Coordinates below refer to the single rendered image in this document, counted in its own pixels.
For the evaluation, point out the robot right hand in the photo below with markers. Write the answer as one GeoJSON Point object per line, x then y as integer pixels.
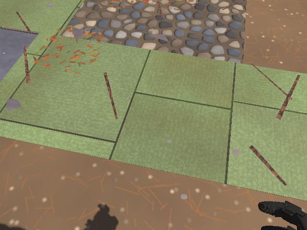
{"type": "Point", "coordinates": [286, 210]}

